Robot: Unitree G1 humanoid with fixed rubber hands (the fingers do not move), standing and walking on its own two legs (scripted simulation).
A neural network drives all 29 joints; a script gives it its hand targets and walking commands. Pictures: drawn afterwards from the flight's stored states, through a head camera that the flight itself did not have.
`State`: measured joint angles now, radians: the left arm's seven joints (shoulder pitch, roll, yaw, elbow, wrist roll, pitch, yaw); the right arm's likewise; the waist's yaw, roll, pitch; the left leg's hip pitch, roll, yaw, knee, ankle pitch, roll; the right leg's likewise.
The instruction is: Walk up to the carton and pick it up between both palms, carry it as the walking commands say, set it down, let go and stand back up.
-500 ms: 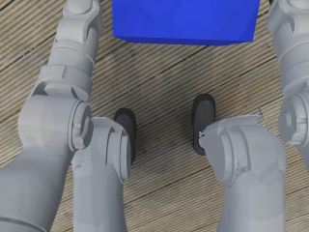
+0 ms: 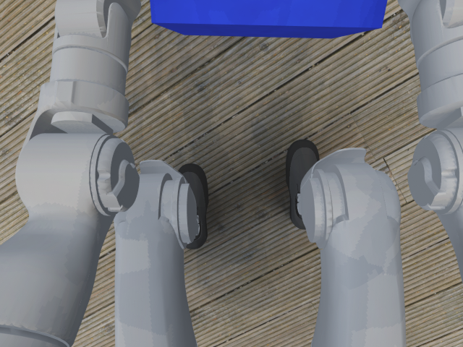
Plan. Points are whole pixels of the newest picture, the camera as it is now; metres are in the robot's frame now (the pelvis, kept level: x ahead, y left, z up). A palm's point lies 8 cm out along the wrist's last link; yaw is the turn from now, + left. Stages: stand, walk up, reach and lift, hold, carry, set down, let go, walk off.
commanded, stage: reach and lift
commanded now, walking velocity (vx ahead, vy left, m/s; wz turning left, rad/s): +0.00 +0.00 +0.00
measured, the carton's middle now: out of the picture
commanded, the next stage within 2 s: none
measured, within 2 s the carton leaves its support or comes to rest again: neither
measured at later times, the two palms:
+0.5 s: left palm out of the picture +0.57 +0.10 -0.10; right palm out of the picture +0.53 -0.24 -0.10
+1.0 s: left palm out of the picture +0.57 +0.12 -0.02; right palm out of the picture +0.54 -0.21 -0.02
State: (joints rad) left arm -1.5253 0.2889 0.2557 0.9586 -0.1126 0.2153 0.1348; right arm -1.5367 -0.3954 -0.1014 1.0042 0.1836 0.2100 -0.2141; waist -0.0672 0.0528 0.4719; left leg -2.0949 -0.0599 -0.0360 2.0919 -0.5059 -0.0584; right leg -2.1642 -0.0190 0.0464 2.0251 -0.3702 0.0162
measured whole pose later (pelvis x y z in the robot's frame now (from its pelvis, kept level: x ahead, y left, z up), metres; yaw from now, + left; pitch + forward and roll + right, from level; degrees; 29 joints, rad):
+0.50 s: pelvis +0.02 +0.00 +0.01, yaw +0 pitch +34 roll +1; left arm -1.29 0.20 0.23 0.80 0.00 0.36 0.18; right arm -1.25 -0.23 -0.29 0.75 0.01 0.31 -0.23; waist -0.08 0.05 0.28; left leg -2.11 -0.07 -0.04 2.09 -0.56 -0.05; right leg -2.18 0.01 0.06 2.03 -0.43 0.03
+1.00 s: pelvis +0.02 +0.01 +0.05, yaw -1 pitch +29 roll +1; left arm -1.26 0.17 0.33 0.74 0.04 0.40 0.17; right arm -1.26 -0.18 -0.32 0.69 -0.06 0.40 -0.25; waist -0.07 0.05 0.28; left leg -1.92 -0.08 -0.04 1.98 -0.57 -0.04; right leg -1.98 0.02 0.06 1.91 -0.44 0.04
